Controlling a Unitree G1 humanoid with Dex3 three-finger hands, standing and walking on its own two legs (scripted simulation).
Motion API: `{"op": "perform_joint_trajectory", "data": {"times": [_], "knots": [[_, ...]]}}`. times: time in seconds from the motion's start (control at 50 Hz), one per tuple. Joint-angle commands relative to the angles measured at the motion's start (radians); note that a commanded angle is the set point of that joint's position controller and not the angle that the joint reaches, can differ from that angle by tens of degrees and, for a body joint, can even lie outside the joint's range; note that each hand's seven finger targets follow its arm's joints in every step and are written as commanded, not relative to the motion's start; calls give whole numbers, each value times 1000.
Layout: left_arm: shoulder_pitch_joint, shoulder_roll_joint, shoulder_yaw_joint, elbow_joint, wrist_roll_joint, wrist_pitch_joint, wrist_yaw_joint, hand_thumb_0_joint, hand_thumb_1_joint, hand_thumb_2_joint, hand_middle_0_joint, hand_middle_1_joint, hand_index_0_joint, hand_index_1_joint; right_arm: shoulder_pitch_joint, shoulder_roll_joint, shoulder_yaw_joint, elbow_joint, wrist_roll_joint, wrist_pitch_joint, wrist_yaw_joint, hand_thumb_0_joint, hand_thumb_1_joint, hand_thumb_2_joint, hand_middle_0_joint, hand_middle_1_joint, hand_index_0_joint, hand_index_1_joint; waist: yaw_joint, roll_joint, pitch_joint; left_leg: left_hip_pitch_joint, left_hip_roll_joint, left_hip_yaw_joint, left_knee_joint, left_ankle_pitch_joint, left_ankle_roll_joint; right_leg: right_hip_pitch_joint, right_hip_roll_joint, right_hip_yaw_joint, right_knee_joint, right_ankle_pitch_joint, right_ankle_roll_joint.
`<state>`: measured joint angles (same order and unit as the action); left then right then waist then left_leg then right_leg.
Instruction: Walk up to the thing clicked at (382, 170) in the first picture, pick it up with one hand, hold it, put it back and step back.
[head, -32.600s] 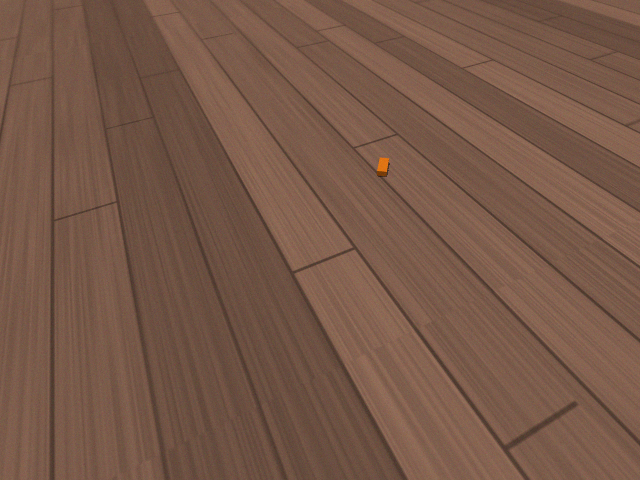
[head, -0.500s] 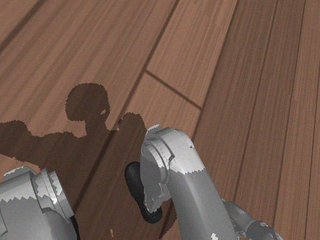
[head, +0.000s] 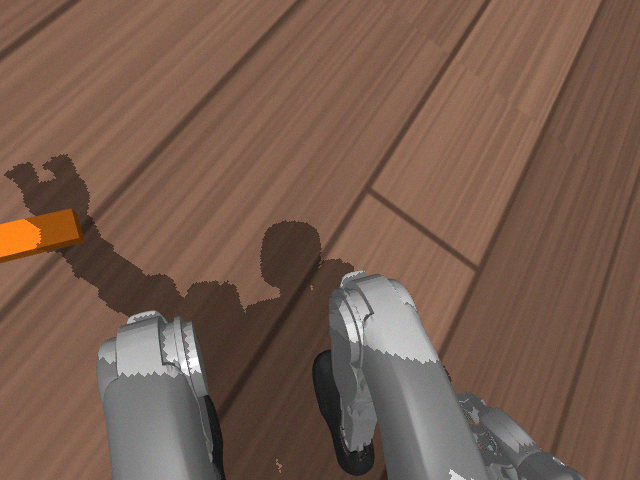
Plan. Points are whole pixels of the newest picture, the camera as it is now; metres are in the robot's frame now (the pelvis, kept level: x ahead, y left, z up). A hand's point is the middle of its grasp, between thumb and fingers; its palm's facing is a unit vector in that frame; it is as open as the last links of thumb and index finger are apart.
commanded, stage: withdraw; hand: left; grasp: from above
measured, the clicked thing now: (35, 235) +0.46 +0.37 -0.31
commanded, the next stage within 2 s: home in 0.42 s
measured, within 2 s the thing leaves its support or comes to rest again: neither
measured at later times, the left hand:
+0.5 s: hand out of the picture +0.45 +0.36 -0.16, palm faces -0.42 -0.07 -0.90, open 13.9 cm
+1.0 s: hand out of the picture +0.34 +0.33 -0.01, palm faces -0.27 -0.52 -0.81, open 8.6 cm
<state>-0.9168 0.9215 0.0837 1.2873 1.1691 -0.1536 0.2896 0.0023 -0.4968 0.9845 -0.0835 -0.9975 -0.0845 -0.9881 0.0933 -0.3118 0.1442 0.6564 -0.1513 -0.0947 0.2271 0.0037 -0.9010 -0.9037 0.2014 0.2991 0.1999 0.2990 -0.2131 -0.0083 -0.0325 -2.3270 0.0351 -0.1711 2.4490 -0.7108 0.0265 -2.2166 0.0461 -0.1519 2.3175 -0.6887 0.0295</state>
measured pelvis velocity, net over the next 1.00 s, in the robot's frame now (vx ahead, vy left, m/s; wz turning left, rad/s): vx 0.00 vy -0.01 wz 0.11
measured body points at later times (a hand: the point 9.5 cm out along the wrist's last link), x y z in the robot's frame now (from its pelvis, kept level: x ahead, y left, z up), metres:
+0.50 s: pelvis -0.01 +0.00 -0.01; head +0.23 +0.10 +0.36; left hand +0.46 +0.36 -0.11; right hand +0.04 -0.28 -0.09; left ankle +0.07 +0.12 -0.29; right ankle +0.10 -0.12 -0.29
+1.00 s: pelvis +0.00 -0.01 +0.11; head +0.19 +0.06 +0.51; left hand +0.35 +0.36 +0.04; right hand +0.15 -0.26 -0.02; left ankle +0.07 +0.12 -0.29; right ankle +0.10 -0.12 -0.29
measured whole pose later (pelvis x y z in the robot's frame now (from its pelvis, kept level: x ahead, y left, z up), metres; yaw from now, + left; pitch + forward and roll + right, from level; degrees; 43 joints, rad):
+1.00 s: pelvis +0.00 -0.01 +0.11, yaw +6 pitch +35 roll -7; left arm -0.43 0.60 0.11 0.65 0.64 0.00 0.01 0.00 0.62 0.88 -0.21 -0.38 -0.21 -0.38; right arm 0.15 -0.28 0.00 0.65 -0.02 0.01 0.08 0.01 -0.90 -0.90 0.20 0.30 0.20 0.30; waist -0.08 0.03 -0.18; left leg -2.03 0.03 -0.08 2.08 -0.67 0.02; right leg -1.96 0.03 -0.08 2.02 -0.67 0.01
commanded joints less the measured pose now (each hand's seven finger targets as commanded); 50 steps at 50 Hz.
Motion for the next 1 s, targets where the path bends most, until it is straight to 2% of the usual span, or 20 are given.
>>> {"op": "perform_joint_trajectory", "data": {"times": [0.0, 0.08, 0.16, 0.2, 0.24, 0.34, 0.4, 0.42, 0.48, 0.5, 0.52, 0.58, 0.62, 0.68, 0.74, 0.78, 0.8, 0.86, 0.92, 0.98], "knots": [[-266, 139, -47, -138, -61, 14, -107, 0, -494, 1002, -72, -1013, -72, -1013, 235, -271, -120, -14, 43, 46, -40, 0, -893, -900, 200, 300, 200, 300, -60, 230, -528, 445, -2, 50, -324, 129, 13, 342, 38, -22, -293, 177, -64], [-301, 182, -29, -166, -72, -24, -178, 0, -490, 1001, -75, -1016, -77, -1014, 250, -263, -113, -24, 52, 75, -86, 0, -893, -900, 200, 300, 200, 300, -56, 164, -519, 427, -14, 62, -312, 155, 16, 375, 26, -7, -319, 178, -67], [-311, 254, 16, -128, -44, -108, -181, 0, -476, 991, -83, -1007, -87, -1003, 236, -247, -81, -28, 45, 93, -114, 0, -892, -899, 200, 300, 200, 300, -45, 168, -522, 415, -19, 76, -283, 170, 14, 376, 24, 3, -309, 179, -66], [-324, 309, 56, -113, -19, -157, -156, 0, -488, 997, -81, -1007, -82, -1005, 217, -245, -60, -26, 38, 101, -122, 0, -892, -899, 200, 300, 200, 300, -19, 217, -539, 427, -24, 80, -287, 163, 9, 356, 22, 0, -290, 164, -69], [-327, 316, 64, -85, 9, -192, -123, 0, -500, 1002, -73, -1016, -76, -1012, 203, -237, -46, -32, 28, 110, -124, 0, -892, -899, 200, 300, 200, 300, -12, 288, -559, 476, -16, 75, -297, 161, 2, 326, 27, -7, -260, 163, -70], [-394, 344, 77, -70, 89, -225, -11, 0, -517, 1001, -71, -1021, -77, -1015, 208, -261, -36, -22, 3, 126, -122, 0, -896, -898, 200, 300, 200, 300, -31, 404, -635, 589, -12, 62, -291, 224, -7, 267, 30, -42, -214, 208, -71], [-446, 384, 107, -117, 110, -220, 43, 0, -510, 989, -83, -1007, -89, -1000, 228, -270, -42, -19, -7, 122, -117, 0, -898, -898, 200, 300, 200, 300, -36, 469, -689, 622, -12, 59, -285, 234, -11, 264, 26, -53, -193, 223, -69], [-464, 409, 130, -155, 110, -215, 61, 0, -511, 982, -83, -997, -90, -989, 229, -275, -52, -18, -6, 121, -117, 0, -898, -898, 200, 300, 200, 300, -25, 487, -728, 642, -10, 61, -282, 236, -13, 264, 24, -51, -187, 224, -70], [-421, 376, 138, -130, 106, -171, 94, 0, -495, 968, -73, -984, -87, -969, 247, -269, -69, -15, -6, 102, -113, 0, -895, -896, 200, 300, 200, 300, -30, 483, -719, 629, -13, 63, -289, 221, -12, 256, 16, -49, -191, 220, -68], [-391, 378, 153, -107, 107, -153, 99, 0, -491, 961, -77, -980, -93, -964, 244, -268, -75, -8, -2, 100, -112, 0, -896, -895, 200, 300, 200, 300, -10, 474, -722, 624, -15, 65, -300, 219, -11, 248, 15, -51, -190, 221, -67], [-359, 337, 122, -40, 102, -133, 95, 0, -411, 911, -157, -900, -173, -884, 242, -263, -77, -4, -1, 95, -112, 0, -888, -895, 200, 300, 200, 300, -21, 441, -678, 590, -14, 64, -299, 192, -8, 222, 16, -52, -196, 202, -68], [-301, 293, 100, -49, 62, -87, 71, 0, -171, 958, -228, -694, -206, -715, 267, -251, -97, 0, 9, 82, -108, 0, -889, -895, 200, 300, 200, 300, -6, 413, -671, 552, -19, 78, -321, 172, -3, 252, 13, -42, -227, 197, -66], [-263, 272, 102, -121, 21, -58, 36, 0, -57, 908, -217, -623, -198, -641, 284, -245, -118, -2, 19, 80, -102, 0, -891, -896, 200, 300, 200, 300, 20, 406, -743, 574, -23, 91, -343, 196, 0, 326, 13, -29, -252, 218, -65], [-162, 231, 122, -251, -85, -22, -30, 0, 155, 867, -205, -520, -192, -533, 303, -246, -158, -17, 47, 79, -94, 0, -894, -897, 200, 300, 200, 300, 60, 358, -843, 640, -25, 98, -378, 248, 4, 404, 11, -15, -295, 253, -61], [-36, 168, 132, -488, -210, 16, -99, 0, 395, 861, -199, -429, -191, -437, 296, -228, -197, -39, 82, 86, -99, 0, -896, -898, 200, 300, 200, 300, 107, 358, -951, 740, -26, 105, -450, 293, 2, 486, 7, 11, -341, 286, -61], [78, 94, 136, -567, -318, 54, -136, 0, 555, 848, -194, -364, -190, -368, 279, -206, -206, -46, 104, 90, -110, 0, -898, -899, 200, 300, 200, 300, 114, 279, -898, 716, -25, 110, -498, 255, 12, 516, 10, 29, -399, 268, -57], [78, 76, 136, -645, -366, 67, -151, 0, 635, 831, -189, -317, -187, -318, 263, -196, -204, -49, 113, 92, -118, 0, -899, -899, 200, 300, 200, 300, 107, 257, -878, 689, -27, 112, -510, 240, 16, 538, 8, 36, -422, 265, -55], [193, -18, 113, -700, -469, 109, -205, 0, 875, 897, -198, -297, -199, -297, 232, -179, -209, -49, 128, 93, -142, 0, -900, -900, 200, 300, 200, 300, 101, 166, -754, 682, -25, 108, -543, 236, 23, 549, 7, 53, -493, 257, -59], [274, -64, 112, -841, -557, 136, -249, 0, 900, 899, -199, -297, -199, -297, 200, -167, -225, -74, 142, 86, -162, 0, -899, -900, 200, 300, 200, 300, 126, 176, -780, 782, -17, 92, -626, 206, 19, 609, -1, 64, -547, 228, -60], [399, -167, 58, -913, -653, 160, -274, 0, 900, 899, -199, -297, -199, -297, 160, -149, -223, -104, 158, 70, -180, 0, -900, -900, 200, 300, 200, 300, 118, 173, -693, 830, -8, 75, -735, 134, 15, 647, -6, 66, -611, 182, -57]]}}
